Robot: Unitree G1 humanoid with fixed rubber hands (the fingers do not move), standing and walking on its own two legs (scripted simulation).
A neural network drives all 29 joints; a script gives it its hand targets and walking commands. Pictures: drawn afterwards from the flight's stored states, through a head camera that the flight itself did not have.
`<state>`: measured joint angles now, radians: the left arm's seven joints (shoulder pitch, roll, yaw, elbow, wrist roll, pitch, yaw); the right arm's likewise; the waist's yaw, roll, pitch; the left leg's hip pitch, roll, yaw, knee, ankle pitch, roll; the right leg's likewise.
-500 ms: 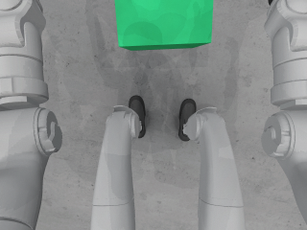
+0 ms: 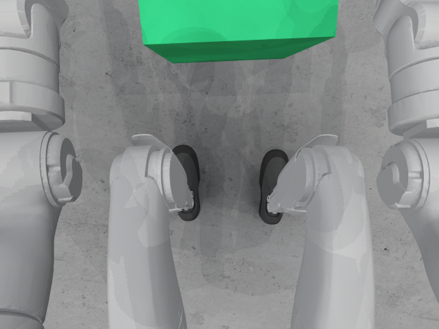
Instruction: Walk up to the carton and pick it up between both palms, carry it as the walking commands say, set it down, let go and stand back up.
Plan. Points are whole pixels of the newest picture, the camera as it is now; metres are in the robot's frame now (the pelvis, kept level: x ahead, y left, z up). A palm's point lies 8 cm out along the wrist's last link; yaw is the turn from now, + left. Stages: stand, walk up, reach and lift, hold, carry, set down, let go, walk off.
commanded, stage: reach and lift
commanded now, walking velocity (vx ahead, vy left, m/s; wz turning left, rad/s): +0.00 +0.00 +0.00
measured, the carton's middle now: out of the picture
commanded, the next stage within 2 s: none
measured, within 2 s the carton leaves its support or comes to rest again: neither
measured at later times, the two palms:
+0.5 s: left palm out of the picture +0.56 +0.24 -0.26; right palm out of the picture +0.58 -0.17 -0.25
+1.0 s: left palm out of the picture +0.56 +0.23 -0.27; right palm out of the picture +0.58 -0.17 -0.26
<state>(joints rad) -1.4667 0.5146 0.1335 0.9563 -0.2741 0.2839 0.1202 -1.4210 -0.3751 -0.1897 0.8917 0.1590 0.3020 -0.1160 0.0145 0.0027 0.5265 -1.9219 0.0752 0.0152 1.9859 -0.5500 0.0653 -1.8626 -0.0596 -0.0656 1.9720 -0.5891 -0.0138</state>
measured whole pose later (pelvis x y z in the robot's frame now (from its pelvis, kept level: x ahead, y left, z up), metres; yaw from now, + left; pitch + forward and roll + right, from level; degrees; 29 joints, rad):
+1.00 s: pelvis +0.02 -0.01 -0.10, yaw +0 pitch +30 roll -3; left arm -1.47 0.52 0.03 1.08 -0.33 0.12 0.09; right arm -1.52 -0.38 -0.07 1.13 0.22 0.13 -0.11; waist 0.01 0.00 0.52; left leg -2.21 0.08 0.00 2.31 -0.63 0.06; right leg -2.14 -0.05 -0.05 2.31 -0.68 -0.01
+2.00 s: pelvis +0.02 -0.01 -0.10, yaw -1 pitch +30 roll -2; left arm -1.55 0.44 0.08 1.16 -0.27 0.10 0.06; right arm -1.53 -0.38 0.01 1.13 0.29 0.13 -0.09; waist 0.02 0.00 0.52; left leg -2.21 0.08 0.00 2.32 -0.62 0.06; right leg -2.16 -0.03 -0.05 2.32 -0.67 -0.01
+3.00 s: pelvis -0.01 -0.01 -0.03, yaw +0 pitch +27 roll -2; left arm -1.53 0.42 0.16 0.92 -0.19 0.36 0.10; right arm -1.43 -0.37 -0.05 0.79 0.28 0.40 -0.17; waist 0.05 0.00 0.53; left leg -2.02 0.06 -0.01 2.07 -0.54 0.03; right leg -1.98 0.01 -0.03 2.08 -0.58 -0.01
